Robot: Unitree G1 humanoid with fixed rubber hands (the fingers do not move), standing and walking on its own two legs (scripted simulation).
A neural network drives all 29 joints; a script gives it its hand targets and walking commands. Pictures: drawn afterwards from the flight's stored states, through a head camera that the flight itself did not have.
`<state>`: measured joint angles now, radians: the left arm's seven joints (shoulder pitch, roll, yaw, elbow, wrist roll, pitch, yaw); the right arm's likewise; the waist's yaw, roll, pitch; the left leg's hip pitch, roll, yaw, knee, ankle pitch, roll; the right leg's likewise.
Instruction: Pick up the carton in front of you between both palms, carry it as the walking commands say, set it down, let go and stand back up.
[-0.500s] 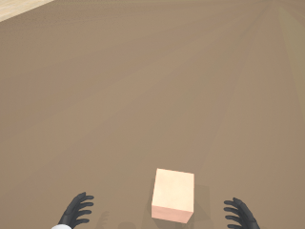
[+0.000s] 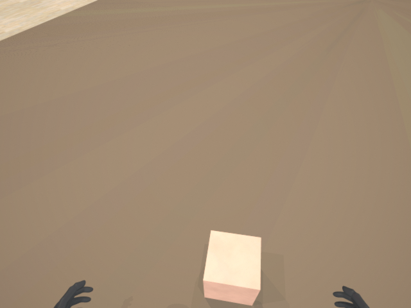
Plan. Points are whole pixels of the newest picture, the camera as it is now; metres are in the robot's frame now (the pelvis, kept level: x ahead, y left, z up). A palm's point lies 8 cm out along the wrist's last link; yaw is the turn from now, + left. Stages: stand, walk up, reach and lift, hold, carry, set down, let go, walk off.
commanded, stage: stand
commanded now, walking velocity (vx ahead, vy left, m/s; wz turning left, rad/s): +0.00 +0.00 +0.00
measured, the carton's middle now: (231, 268) +0.42 -0.08 -0.64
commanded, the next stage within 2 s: none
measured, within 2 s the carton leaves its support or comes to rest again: neither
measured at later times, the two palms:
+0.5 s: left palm out of the picture +0.12 +0.29 -0.08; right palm out of the picture +0.12 -0.30 -0.09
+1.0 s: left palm out of the picture +0.08 +0.30 -0.09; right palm out of the picture +0.07 -0.31 -0.09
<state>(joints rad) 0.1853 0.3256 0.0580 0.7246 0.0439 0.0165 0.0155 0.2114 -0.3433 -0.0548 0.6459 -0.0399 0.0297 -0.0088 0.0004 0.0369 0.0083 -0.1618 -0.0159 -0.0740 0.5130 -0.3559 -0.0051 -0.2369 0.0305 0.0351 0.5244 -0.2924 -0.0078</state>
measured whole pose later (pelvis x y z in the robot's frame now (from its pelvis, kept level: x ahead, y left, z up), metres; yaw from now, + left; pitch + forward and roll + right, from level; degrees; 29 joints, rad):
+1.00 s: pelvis -0.02 +0.00 +0.01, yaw -1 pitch -2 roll +0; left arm 0.13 0.36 0.02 0.98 0.02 0.00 0.01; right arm 0.18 -0.39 -0.01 0.91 -0.02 -0.01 -0.02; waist 0.01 0.02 0.02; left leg -0.08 -0.01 -0.06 0.38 -0.26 -0.01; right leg -0.16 0.03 0.05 0.41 -0.20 -0.01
